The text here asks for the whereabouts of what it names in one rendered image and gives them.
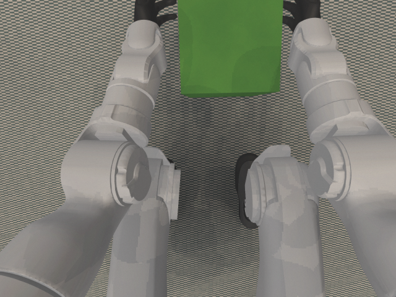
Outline right robot hand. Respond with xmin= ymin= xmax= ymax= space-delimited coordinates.
xmin=282 ymin=0 xmax=321 ymax=32

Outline robot left shin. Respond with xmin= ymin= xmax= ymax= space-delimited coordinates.
xmin=143 ymin=147 xmax=171 ymax=166

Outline left robot hand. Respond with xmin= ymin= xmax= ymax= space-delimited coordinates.
xmin=134 ymin=0 xmax=177 ymax=27

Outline robot right upper arm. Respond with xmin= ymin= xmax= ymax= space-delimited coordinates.
xmin=306 ymin=134 xmax=396 ymax=297

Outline carton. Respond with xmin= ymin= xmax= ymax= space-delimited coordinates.
xmin=178 ymin=0 xmax=283 ymax=98

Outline right robot forearm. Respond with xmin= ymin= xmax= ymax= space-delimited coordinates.
xmin=287 ymin=18 xmax=395 ymax=145

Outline robot right thigh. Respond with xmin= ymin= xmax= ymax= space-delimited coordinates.
xmin=245 ymin=157 xmax=326 ymax=297

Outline left robot forearm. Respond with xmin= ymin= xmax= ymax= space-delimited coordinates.
xmin=61 ymin=20 xmax=168 ymax=185

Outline robot left upper arm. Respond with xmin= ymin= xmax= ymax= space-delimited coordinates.
xmin=0 ymin=140 xmax=152 ymax=297

